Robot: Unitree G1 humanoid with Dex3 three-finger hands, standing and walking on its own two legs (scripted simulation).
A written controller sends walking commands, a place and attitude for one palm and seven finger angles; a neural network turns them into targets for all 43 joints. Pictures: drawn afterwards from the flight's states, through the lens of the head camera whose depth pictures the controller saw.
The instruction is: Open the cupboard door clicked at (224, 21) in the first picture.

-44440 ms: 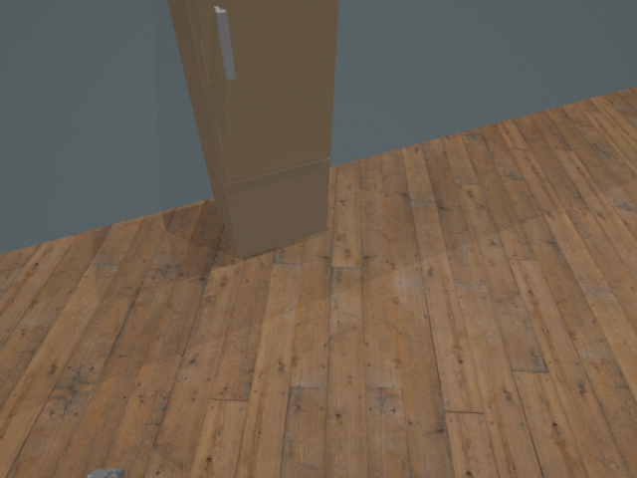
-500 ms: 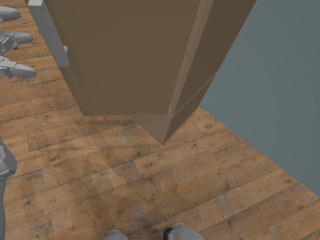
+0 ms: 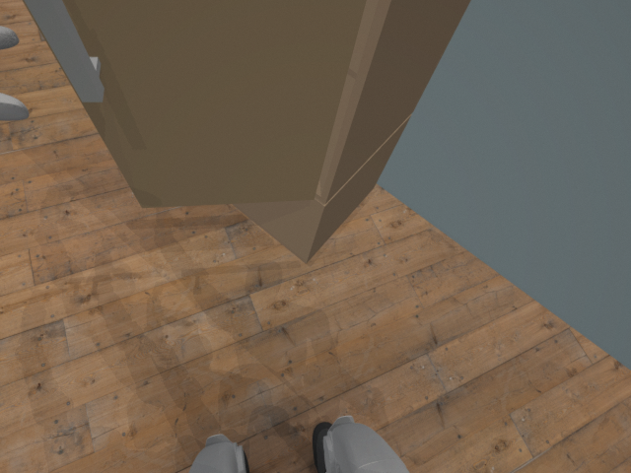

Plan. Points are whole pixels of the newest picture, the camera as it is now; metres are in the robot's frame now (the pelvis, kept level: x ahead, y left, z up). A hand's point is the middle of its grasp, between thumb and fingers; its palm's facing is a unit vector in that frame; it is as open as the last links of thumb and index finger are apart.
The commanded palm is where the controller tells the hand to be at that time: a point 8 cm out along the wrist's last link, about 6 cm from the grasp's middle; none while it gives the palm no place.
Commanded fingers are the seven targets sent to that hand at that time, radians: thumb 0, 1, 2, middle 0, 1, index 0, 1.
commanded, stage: move the hooked fingers beside the handle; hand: left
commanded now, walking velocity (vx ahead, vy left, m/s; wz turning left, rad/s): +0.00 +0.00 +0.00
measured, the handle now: (65, 23) +0.60 +0.19 +0.14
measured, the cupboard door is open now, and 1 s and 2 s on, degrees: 46 46 46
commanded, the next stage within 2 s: slide the fingers in behind the handle in 0.06 s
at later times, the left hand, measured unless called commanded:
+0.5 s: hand (9, 50) +0.56 +0.24 +0.13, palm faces -0.03 -1.00 +0.01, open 13.9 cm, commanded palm +0.54 +0.27 +0.13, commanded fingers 0.00 -0.50 0.30 -0.30 -1.20 -0.30 -1.20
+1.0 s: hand (25, 60) +0.55 +0.23 +0.13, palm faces +0.05 -1.00 +0.00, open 14.9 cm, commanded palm +0.54 +0.24 +0.13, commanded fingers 0.00 -0.50 0.30 -0.30 -1.20 -0.30 -1.20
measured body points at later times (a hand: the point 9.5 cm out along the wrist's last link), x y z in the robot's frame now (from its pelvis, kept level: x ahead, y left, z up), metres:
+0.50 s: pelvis +0.02 +0.01 +0.00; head +0.16 +0.04 +0.43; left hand +0.56 +0.30 +0.13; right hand -0.05 -0.25 -0.09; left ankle -0.01 +0.10 -0.70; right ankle +0.00 -0.14 -0.70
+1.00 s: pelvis +0.01 -0.01 +0.00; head +0.14 +0.02 +0.43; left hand +0.54 +0.28 +0.14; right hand -0.01 -0.28 -0.10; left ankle -0.01 +0.10 -0.70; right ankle +0.00 -0.14 -0.70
